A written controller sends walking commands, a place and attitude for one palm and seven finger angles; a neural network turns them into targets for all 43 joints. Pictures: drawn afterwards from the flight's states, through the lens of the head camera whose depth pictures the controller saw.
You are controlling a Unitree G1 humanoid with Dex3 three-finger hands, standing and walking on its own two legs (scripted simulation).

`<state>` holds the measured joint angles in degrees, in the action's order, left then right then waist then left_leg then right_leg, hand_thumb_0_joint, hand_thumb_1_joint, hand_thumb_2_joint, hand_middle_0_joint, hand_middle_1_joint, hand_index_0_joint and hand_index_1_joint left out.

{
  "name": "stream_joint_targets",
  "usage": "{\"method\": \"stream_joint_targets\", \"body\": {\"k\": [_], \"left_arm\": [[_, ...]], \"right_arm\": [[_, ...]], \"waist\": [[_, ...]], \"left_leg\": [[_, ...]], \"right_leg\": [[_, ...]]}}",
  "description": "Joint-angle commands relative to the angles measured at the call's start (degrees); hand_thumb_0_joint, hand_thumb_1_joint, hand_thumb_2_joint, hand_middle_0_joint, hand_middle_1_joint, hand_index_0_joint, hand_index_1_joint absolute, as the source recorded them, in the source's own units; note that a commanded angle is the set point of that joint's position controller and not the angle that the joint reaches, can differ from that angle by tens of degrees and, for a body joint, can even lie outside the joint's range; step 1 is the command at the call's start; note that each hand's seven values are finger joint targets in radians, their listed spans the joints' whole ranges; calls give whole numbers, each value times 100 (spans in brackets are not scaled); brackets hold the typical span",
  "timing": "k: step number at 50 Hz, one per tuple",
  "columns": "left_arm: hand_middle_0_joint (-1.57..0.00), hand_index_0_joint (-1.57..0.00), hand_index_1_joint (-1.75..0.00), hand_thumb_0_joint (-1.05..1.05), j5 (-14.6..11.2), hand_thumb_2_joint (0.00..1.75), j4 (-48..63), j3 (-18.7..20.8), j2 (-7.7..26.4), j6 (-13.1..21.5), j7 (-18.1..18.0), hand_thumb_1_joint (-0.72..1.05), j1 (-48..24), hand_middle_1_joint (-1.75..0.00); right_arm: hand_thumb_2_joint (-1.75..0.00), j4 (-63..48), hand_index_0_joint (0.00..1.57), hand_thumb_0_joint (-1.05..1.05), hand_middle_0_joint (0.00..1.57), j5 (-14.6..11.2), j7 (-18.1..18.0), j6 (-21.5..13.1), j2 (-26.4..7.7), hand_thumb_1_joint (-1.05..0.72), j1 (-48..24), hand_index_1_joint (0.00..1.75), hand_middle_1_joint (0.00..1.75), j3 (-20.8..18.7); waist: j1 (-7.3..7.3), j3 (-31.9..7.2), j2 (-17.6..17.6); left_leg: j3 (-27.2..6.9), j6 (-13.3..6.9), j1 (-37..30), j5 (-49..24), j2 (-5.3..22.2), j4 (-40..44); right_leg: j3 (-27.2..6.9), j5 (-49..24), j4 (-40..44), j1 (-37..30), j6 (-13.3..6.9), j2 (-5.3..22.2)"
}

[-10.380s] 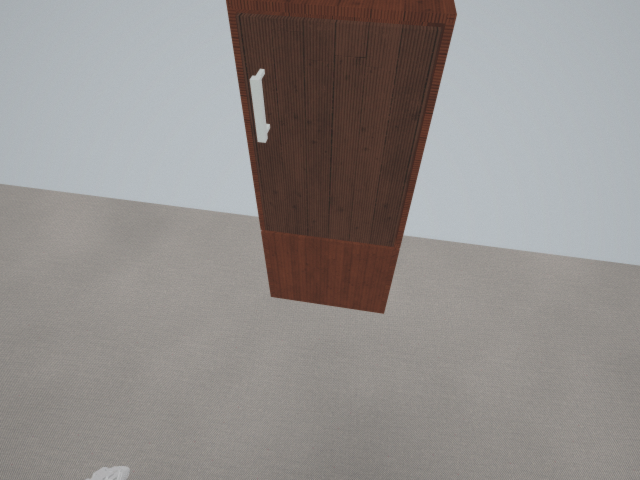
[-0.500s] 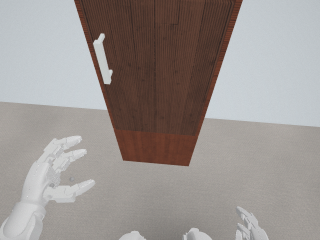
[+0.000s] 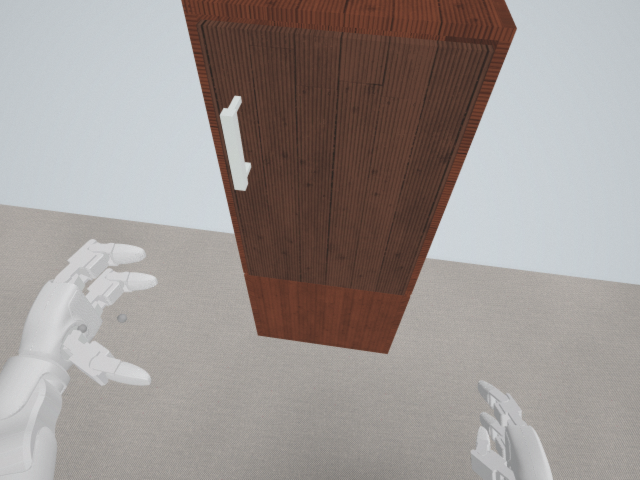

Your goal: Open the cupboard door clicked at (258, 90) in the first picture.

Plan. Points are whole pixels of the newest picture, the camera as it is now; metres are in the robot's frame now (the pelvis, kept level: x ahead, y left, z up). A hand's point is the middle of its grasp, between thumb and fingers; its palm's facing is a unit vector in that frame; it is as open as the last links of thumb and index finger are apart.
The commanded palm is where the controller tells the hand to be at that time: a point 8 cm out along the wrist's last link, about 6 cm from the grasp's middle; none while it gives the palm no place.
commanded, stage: raise the hand with hooked fingers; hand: left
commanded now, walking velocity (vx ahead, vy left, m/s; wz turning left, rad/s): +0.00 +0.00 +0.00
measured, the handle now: (238, 145) +0.58 +0.18 +0.08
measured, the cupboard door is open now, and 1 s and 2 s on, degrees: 0 0 0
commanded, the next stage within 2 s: move the hooked fingers beside the handle in 0.76 s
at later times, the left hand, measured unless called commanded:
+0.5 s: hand (120, 277) +0.30 +0.26 +0.11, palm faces -0.05 -1.00 -0.03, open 14.0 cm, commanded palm +0.27 +0.31 +0.11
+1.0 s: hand (123, 277) +0.30 +0.25 +0.10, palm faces -0.02 -1.00 -0.02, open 14.0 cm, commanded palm +0.29 +0.30 +0.11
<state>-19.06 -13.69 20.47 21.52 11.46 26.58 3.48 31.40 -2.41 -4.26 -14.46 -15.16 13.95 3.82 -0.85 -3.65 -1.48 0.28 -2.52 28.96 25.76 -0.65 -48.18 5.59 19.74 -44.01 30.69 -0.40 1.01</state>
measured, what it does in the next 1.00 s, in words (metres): stands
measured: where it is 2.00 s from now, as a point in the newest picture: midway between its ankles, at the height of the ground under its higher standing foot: outside the picture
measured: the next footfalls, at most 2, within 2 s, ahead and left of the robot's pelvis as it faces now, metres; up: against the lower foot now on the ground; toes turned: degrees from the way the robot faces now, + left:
none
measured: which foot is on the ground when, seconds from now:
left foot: down 0.00-1.00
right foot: down 0.00-1.00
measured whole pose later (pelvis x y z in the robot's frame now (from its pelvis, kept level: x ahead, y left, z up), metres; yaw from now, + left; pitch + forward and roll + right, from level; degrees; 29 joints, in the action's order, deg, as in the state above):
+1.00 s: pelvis +0.00 -0.02 +0.01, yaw +0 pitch +6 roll -1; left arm -18.8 -29.5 25.1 25.2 10.6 31.8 -10.2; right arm 33.2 -2.9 -5.7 -12.2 -16.6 15.4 3.8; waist -0.5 -2.3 -1.6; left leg 0.3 -1.3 25.8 23.0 -0.1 -43.2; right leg 5.4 17.7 -40.4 28.2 -1.7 0.2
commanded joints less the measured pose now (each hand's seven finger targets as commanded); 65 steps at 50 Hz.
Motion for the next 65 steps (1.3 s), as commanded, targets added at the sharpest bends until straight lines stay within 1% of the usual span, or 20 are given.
{"method": "stream_joint_targets", "body": {"k": [1, 5, 13, 15, 17, 21, 30, 34, 38, 41, 44, 47, 50, 53, 55, 59, 60, 62, 64, 65], "left_arm": [[-30, -30, -120, 0, -223, 30, 975, 664, 1464, 275, 151, -50, -1483, -120], [-30, -30, -120, 0, -255, 30, 637, 799, 1575, 222, 288, -50, -1688, -120], [-30, -30, -120, 0, -244, 30, 208, 1059, 2070, 128, 528, -50, -2384, -120], [-30, -30, -120, 0, -267, 30, -59, 905, 1798, 76, 574, -50, -2111, -120], [-30, -30, -120, 0, -313, 30, -98, 926, 1810, 53, 635, -50, -2010, -120], [-30, -30, -120, 0, -296, 30, 146, 1121, 2037, 135, 546, -50, -2051, -120], [-30, -30, -120, 0, -209, 30, 242, 1016, 1907, 271, 386, -50, -2177, -120], [-30, -30, -120, 0, -256, 30, 48, 1039, 1918, 231, 457, -50, -2197, -120], [-30, -30, -120, 0, -250, 30, 78, 989, 1912, 237, 492, -50, -2256, -120], [-30, -30, -120, 0, -307, 30, -35, 1046, 1933, 247, 496, -50, -2186, -120], [-30, -30, -120, 0, -246, 30, -64, 1010, 1986, 272, 500, -50, -2515, -120], [-30, -30, -120, 0, -178, 30, -356, 931, 2082, 281, 490, -50, -3217, -120], [-30, -30, -120, 0, -87, 30, -542, 759, 2021, 367, 520, -50, -3574, -120], [-30, -30, -120, 0, -54, 30, -918, 890, 2213, 376, 551, -50, -3592, -120], [-30, -30, -120, 0, -30, 30, -1286, 932, 2268, 361, 572, -50, -3660, -120], [-30, -30, -120, 0, 23, 30, -1438, 978, 2405, 420, 598, -50, -3919, -120], [-30, -30, -120, 0, 27, 30, -1488, 927, 2350, 425, 587, -50, -3951, -120], [-30, -30, -120, 0, 52, 30, -1779, 1081, 2631, 433, 585, -50, -4273, -120], [-30, -30, -120, 0, 111, 30, -2044, 880, 2489, 464, 596, -50, -4648, -120], [-30, -30, -120, 0, 143, 30, -2130, 967, 2624, 500, 582, -50, -4746, -120]], "right_arm": [[-90, -688, 20, 0, 20, 1, -137, -236, -889, -90, -133, 30, 30, -351], [-90, -655, 20, 0, 20, -19, -165, -209, -889, -90, -109, 30, 30, -355], [-90, -621, 20, 0, 20, -27, -189, -130, -931, -90, -45, 30, 30, -345], [-90, -638, 20, 0, 20, -36, -176, -134, -923, -90, -29, 30, 30, -359], [-90, -674, 20, 0, 20, -38, -136, -126, -951, -90, -30, 30, 30, -375], [-90, -729, 20, 0, 20, 2, -84, -112, -970, -90, -12, 30, 30, -399], [-90, -688, 20, 0, 20, -23, -143, -97, -906, -90, -13, 30, 30, -392], [-90, -694, 20, 0, 20, -29, -173, -78, -921, -90, -41, 30, 30, -382], [-90, -692, 20, 0, 20, -32, -183, -98, -903, -90, -62, 30, 30, -368], [-90, -686, 20, 0, 20, -21, -173, -98, -924, -90, -63, 30, 30, -361], [-90, -635, 20, 0, 20, -44, -200, -89, -918, -90, -90, 30, 30, -351], [-90, -538, 20, 0, 20, -38, -252, -57, -945, -90, -21, 30, 30, -350], [-90, -488, 20, 0, 20, -43, -278, -66, -942, -90, 43, 30, 30, -349], [-90, -480, 20, 0, 20, -22, -255, -19, -979, -90, 132, 30, 30, -351], [-90, -455, 20, 0, 20, -28, -235, 23, -1003, -90, 167, 30, 30, -349], [-90, -517, 20, 0, 20, -20, -167, 101, -1019, -90, 266, 30, 30, -371], [-90, -546, 20, 0, 20, -14, -152, 118, -1020, -90, 278, 30, 30, -364], [-90, -515, 20, 0, 20, -11, -139, 188, -1077, -90, 376, 30, 30, -371], [-90, -470, 20, 0, 20, -21, -141, 234, -1086, -90, 440, 30, 30, -367], [-90, -449, 20, 0, 20, -23, -141, 253, -1106, -90, 505, 30, 30, -396]], "waist": [[52, -1120, -445], [42, -1227, -220], [26, -1277, -375], [27, -1153, -261], [-12, -1149, -105], [-55, -1252, -202], [28, -1175, -456], [47, -1134, -147], [31, -1178, -329], [33, -1105, 69], [93, -1074, -253], [233, -974, -137], [228, -1245, -467], [187, -1436, -198], [192, -1288, -118], [143, -1496, -332], [151, -1479, -367], [212, -1393, -54], [323, -1300, -147], [320, -1413, -184]], "left_leg": [[-377, 291, -543, -2168, 81, 977], [-364, 260, -587, -2163, 91, 1072], [-325, 219, -776, -2227, 75, 1225], [-297, 207, -722, -2159, 72, 1249], [-258, 186, -617, -2158, 58, 1230], [-220, 175, -637, -2239, 48, 1202], [-186, 163, -680, -1948, 54, 1286], [-156, 123, -531, -1743, 44, 1257], [-170, 133, -604, -1795, 39, 1247], [-172, 118, -441, -1709, 46, 1206], [-154, 126, -457, -1633, 37, 1210], [-171, 114, -398, -1466, 43, 1175], [-196, 138, -544, -1514, 31, 1181], [-185, 129, -412, -1679, 35, 1119], [-187, 139, -269, -1637, 41, 1120], [-169, 149, -266, -1821, 34, 1094], [-164, 154, -243, -1806, 30, 1093], [-171, 136, -22, -1640, 49, 1051], [-143, 126, 65, -1421, 43, 1038], [-141, 124, 47, -1438, 48, 1012]], "right_leg": [[-189, -1344, 460, -942, -194, -222], [-199, -1381, 569, -1067, -165, -196], [-271, -1463, 756, -1255, -188, -193], [-260, -1422, 795, -1188, -170, -184], [-306, -1512, 791, -1301, -171, -175], [-349, -1608, 762, -1358, -186, -180], [-361, -1359, 846, -1280, -165, -155], [-448, -1253, 901, -1336, -134, -140], [-447, -1290, 882, -1328, -152, -139], [-493, -1225, 907, -1396, -134, -139], [-501, -1161, 904, -1283, -134, -122], [-530, -979, 929, -1119, -124, -127], [-490, -998, 861, -1083, -146, -111], [-522, -1234, 795, -1262, -146, -109], [-496, -1208, 776, -1160, -147, -108], [-496, -1396, 682, -1220, -176, -111], [-491, -1376, 673, -1169, -175, -119], [-527, -1246, 667, -1128, -162, -144], [-562, -1032, 693, -942, -141, -124], [-574, -1032, 671, -942, -138, -127]]}}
